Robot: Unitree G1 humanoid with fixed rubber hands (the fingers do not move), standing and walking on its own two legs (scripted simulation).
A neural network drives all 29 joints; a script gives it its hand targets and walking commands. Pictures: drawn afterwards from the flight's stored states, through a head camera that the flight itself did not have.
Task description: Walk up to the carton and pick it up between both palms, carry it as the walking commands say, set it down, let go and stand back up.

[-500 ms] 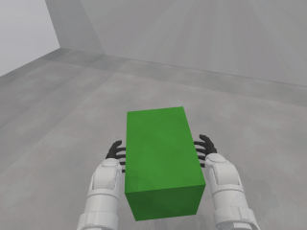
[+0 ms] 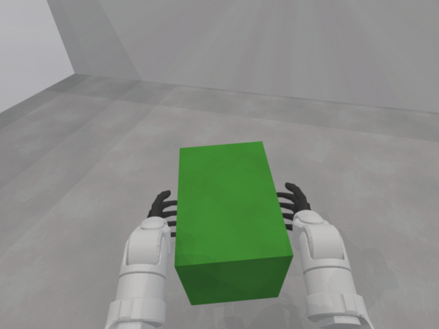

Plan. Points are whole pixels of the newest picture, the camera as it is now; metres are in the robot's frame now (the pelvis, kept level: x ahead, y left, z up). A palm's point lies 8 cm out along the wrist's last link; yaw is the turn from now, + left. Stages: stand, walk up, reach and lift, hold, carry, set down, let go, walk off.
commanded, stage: carry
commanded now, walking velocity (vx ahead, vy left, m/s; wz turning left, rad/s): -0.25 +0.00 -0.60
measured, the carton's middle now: (227, 221) +0.34 +0.01 +0.01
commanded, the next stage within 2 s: none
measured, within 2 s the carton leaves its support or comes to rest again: neither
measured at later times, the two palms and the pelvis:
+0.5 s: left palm (183, 289) +0.17 +0.08 +0.06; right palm (369, 315) +0.14 -0.19 +0.06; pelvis -0.11 -0.01 -0.02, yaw -8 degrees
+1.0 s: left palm out of the picture +0.03 +0.09 +0.09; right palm out of the picture -0.06 -0.16 +0.11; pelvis -0.27 +0.05 +0.00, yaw -23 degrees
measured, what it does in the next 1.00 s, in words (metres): walks backwards, turning right: right foot, then left foot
